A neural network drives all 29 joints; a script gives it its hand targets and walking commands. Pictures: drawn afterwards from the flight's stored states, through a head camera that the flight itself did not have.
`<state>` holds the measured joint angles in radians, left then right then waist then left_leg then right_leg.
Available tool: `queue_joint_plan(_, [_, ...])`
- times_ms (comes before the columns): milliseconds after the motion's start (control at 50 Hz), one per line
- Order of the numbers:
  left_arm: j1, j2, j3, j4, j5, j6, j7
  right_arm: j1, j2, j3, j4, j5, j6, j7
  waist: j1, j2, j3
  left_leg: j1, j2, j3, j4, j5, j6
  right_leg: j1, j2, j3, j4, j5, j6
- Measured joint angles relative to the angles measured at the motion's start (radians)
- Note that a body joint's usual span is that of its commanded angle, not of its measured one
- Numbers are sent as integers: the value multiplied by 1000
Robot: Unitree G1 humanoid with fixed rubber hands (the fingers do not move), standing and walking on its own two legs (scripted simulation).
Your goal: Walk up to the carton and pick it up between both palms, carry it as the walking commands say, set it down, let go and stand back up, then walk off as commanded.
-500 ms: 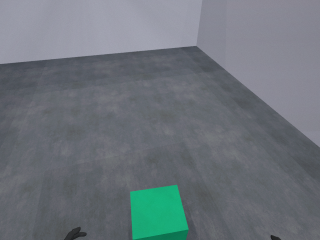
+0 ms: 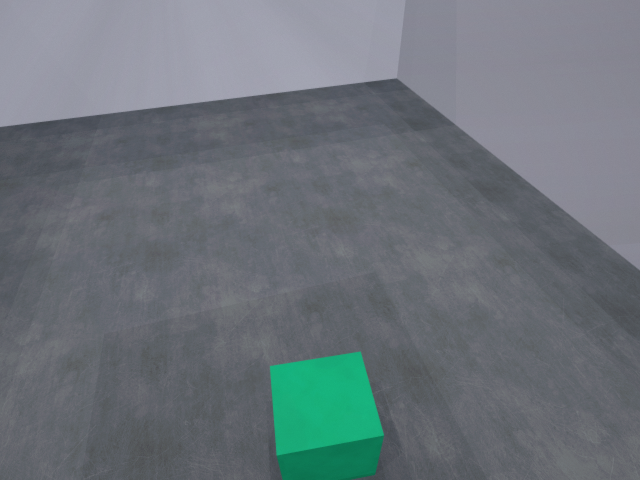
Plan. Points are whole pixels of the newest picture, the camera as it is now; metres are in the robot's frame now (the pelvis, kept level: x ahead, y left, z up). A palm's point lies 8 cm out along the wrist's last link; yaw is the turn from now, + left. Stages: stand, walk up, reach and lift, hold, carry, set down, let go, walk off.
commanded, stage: stand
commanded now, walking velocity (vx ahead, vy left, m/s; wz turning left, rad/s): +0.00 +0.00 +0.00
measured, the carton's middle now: (323, 421) +0.47 +0.04 -0.63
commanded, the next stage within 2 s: walk off in 1.08 s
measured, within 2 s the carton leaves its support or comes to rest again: neither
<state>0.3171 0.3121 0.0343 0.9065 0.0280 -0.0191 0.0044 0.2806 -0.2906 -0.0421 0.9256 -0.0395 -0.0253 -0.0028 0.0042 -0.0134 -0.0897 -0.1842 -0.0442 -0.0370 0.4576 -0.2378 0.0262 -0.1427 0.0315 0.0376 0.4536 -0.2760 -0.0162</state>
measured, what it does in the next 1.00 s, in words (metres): stands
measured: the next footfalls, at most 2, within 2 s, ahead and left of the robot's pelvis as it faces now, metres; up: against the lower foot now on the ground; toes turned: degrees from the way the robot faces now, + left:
left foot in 1.68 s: +0.02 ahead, +0.21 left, +0.00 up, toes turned +7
right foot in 1.96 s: +0.01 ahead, +0.04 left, +0.00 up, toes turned +0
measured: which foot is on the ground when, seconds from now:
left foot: down 0.00-1.00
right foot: down 0.00-1.00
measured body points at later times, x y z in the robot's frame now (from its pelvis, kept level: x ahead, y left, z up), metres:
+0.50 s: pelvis -0.02 -0.01 +0.00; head -0.05 +0.00 +0.45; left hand +0.04 +0.28 -0.13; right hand +0.05 -0.31 -0.12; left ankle +0.01 +0.10 -0.74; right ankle -0.02 -0.11 -0.74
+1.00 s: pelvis -0.03 -0.01 +0.00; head -0.05 +0.00 +0.45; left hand +0.02 +0.29 -0.13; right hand +0.05 -0.30 -0.12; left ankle +0.01 +0.10 -0.74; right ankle -0.02 -0.11 -0.74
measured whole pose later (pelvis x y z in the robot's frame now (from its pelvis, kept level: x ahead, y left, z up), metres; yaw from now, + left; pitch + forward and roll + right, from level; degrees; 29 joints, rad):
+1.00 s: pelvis -0.03 -0.01 +0.00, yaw +2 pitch -4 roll +0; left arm 0.21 0.34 0.01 1.09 0.02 -0.02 0.00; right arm 0.19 -0.33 -0.01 1.09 -0.02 -0.01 0.00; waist 0.01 -0.01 0.00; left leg -0.16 -0.04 -0.08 0.39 -0.16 0.01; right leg -0.11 0.04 0.00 0.37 -0.20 -0.03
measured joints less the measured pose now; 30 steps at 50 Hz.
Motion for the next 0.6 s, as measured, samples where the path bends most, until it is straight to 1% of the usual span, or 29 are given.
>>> queue_joint_plan(140, [-25,-8,-5,29,1,-6,5,-27,-5,3,45,11,5,-2,-8,0,14,0,5,-15,-8,17,-8,6,5,-13,-16,18,-6])
queue_joint_plan(260, [-54,3,-5,62,0,-15,0,-35,-15,4,74,7,8,1,-12,-6,29,-7,10,-26,-8,26,-14,7,11,-23,-26,29,-11])
queue_joint_plan(400, [-72,14,-7,96,-8,-16,1,-33,-26,6,96,17,8,4,-6,-16,47,4,10,-33,-27,40,-17,19,10,-27,-44,42,-13])
queue_joint_plan(500, [-85,20,-9,129,-6,-10,-3,-49,-31,13,108,20,6,1,-11,-13,60,9,12,-38,-32,47,-17,29,12,-31,-59,53,-12])
queue_joint_plan(600, [-87,25,-10,144,-9,-8,-4,-62,-29,26,131,26,7,-2,-7,-10,61,23,14,-38,-47,55,-17,44,13,-29,-77,64,-12])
